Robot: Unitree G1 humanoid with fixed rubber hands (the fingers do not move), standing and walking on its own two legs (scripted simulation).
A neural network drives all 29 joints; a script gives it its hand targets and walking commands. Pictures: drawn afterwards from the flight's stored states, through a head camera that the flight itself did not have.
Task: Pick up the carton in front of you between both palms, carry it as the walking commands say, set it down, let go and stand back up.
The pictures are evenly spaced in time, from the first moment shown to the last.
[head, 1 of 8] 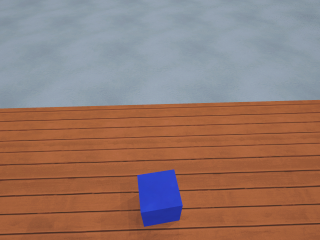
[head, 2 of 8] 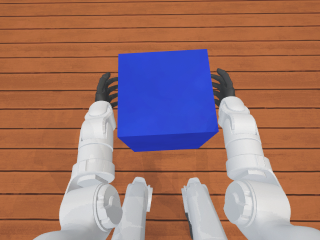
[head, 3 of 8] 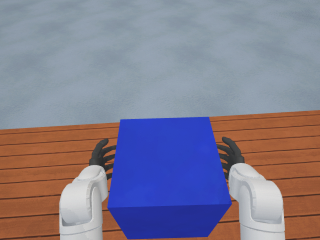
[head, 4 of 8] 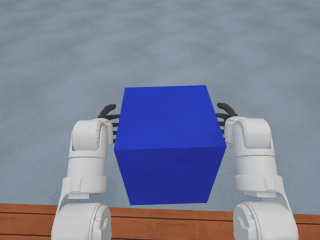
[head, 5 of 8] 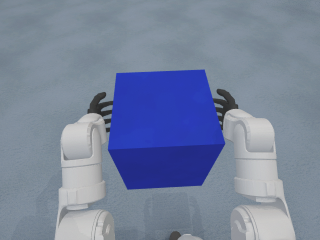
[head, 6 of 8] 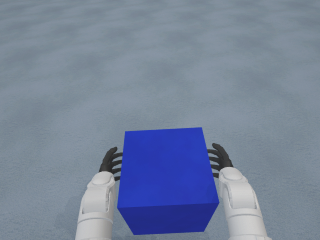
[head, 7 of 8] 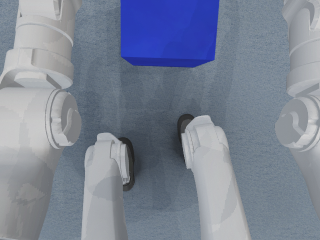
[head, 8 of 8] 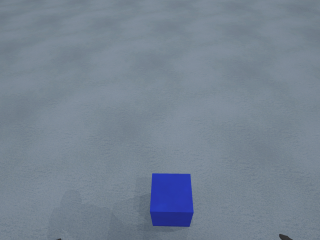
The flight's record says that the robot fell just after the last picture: no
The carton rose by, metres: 0.69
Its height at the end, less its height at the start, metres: -0.05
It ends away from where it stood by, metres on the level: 2.60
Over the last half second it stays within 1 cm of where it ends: yes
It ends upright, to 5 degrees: yes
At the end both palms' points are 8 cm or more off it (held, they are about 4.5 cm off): yes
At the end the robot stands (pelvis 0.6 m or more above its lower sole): yes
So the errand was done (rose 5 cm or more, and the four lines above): yes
